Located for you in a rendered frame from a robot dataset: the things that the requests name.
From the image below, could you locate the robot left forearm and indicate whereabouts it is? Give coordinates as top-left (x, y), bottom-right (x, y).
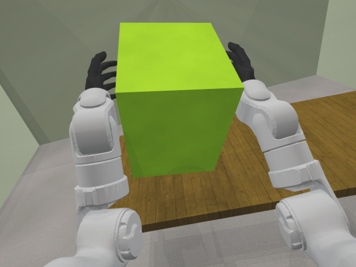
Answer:
top-left (69, 88), bottom-right (129, 250)

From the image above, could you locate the robot right forearm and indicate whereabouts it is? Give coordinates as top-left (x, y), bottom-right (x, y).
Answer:
top-left (236, 80), bottom-right (350, 232)

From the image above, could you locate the left robot upper arm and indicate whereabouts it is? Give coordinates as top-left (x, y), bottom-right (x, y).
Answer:
top-left (44, 208), bottom-right (144, 267)

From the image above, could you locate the robot left hand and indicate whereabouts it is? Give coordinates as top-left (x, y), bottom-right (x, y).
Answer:
top-left (85, 51), bottom-right (117, 100)

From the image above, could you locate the table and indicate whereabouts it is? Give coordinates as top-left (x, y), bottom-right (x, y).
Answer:
top-left (108, 91), bottom-right (356, 233)

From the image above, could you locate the carton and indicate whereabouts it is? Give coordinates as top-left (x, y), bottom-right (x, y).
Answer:
top-left (115, 23), bottom-right (245, 178)

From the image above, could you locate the robot right hand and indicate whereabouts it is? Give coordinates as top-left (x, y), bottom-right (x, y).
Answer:
top-left (226, 42), bottom-right (255, 83)

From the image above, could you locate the right robot upper arm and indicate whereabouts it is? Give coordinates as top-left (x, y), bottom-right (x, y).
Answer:
top-left (275, 189), bottom-right (356, 267)

